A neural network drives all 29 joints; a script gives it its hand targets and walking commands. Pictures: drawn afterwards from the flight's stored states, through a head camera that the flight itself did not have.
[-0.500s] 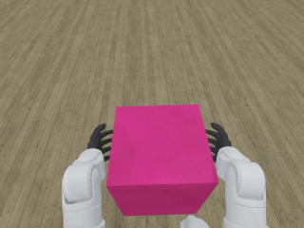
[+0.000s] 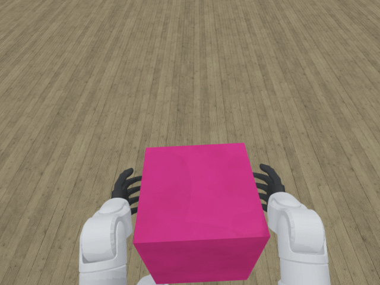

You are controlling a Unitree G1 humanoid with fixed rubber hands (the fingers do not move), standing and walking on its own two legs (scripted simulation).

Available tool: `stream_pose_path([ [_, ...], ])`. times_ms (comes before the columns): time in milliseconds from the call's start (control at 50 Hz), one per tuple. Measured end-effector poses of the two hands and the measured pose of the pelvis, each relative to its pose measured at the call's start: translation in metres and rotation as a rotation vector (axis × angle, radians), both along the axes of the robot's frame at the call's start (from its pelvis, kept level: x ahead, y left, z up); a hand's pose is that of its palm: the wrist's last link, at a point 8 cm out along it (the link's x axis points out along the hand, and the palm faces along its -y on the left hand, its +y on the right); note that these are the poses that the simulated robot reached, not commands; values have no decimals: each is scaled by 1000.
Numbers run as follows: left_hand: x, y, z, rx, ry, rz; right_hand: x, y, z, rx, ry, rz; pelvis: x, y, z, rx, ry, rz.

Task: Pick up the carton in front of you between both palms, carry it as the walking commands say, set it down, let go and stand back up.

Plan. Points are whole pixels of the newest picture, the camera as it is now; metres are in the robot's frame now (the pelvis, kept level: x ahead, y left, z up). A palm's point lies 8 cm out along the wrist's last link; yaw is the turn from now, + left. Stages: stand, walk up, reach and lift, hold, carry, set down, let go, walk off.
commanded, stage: carry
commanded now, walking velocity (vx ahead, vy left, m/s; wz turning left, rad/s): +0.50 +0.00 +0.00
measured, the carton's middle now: (198, 216) +0.27 +0.00 -0.03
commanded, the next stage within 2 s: none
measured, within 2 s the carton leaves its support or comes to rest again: neither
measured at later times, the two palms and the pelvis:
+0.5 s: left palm (128, 83) +0.63 +0.19 +0.08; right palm (232, 80) +0.60 -0.11 +0.08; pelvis +0.34 +0.06 +0.00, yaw -4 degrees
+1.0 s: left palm (147, 43) +0.87 +0.16 +0.06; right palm (231, 41) +0.87 -0.14 +0.06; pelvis +0.60 +0.02 -0.01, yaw -1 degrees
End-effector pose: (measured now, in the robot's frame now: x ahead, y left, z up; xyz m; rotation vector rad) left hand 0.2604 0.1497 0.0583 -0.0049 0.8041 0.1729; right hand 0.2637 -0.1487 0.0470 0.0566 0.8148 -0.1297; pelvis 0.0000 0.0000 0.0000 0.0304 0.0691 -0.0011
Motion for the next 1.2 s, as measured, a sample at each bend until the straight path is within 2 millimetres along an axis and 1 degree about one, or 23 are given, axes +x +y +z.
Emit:
stream_pose_path([
  [100, 70, 0, 14, -5, -65, -26, 63, 0, 15, -8, -65, -23, 69, 6, 0, -1, -1, -11],
  [180, 136, 8, 21, -20, -129, -44, 124, 8, 26, -16, -129, -47, 132, 18, -10, -15, -6, -17],
  [220, 171, 15, 19, -32, -154, -49, 158, 15, 28, -25, -154, -55, 166, 26, -18, -22, -11, -25],
  [280, 227, 27, 8, -61, -174, -54, 210, 27, 24, -47, -172, -65, 217, 39, -35, -14, -25, -39],
  [320, 257, 33, 2, -77, -134, -51, 238, 33, 20, -55, -134, -69, 240, 45, -32, -11, -20, -50],
  [360, 281, 36, 0, -80, -86, -53, 261, 36, 18, -50, -86, -80, 261, 51, -24, -23, -13, -62],
  [400, 304, 37, 1, -77, -57, -64, 281, 38, 19, -47, -56, -91, 283, 55, -15, -32, -7, -67],
  [460, 341, 38, 10, -77, -59, -76, 314, 39, 27, -48, -58, -102, 317, 58, -6, -46, 1, -64],
  [560, 405, 38, 27, -79, -112, -69, 380, 38, 45, -49, -111, -95, 380, 55, 1, -58, 7, -49],
  [620, 442, 35, 28, -77, -122, -52, 423, 36, 46, -49, -121, -77, 421, 48, -1, -59, 3, -44],
  [680, 479, 29, 22, -69, -115, -37, 465, 29, 38, -48, -114, -58, 463, 37, -8, -54, -6, -42],
  [740, 519, 17, 11, -54, -116, -24, 509, 17, 23, -35, -114, -43, 507, 23, -22, -38, -27, -26],
  [780, 544, 10, 3, -28, -96, -28, 534, 10, 9, -8, -94, -48, 528, 17, -27, -51, -25, -22],
  [840, 567, 5, -6, -12, -38, -27, 557, 5, -5, 17, -36, -57, 547, 14, -21, -46, -18, -7],
  [900, 584, 4, -6, -10, -16, -23, 574, 4, -6, 13, -14, -47, 565, 12, -14, -35, -10, -4],
  [980, 607, 7, 3, -14, -57, -29, 597, 7, 5, 6, -56, -49, 589, 15, -12, -35, -14, -12],
  [1060, 632, 11, 17, -32, -117, -37, 620, 11, 24, -15, -116, -52, 618, 20, -12, -40, -18, -17],
  [1120, 649, 16, 27, -45, -150, -32, 638, 16, 37, -24, -149, -51, 636, 24, -14, -37, -13, -17],
  [1200, 666, 22, 29, -53, -154, -23, 656, 22, 41, -24, -153, -49, 653, 28, -16, -36, -9, -19],
])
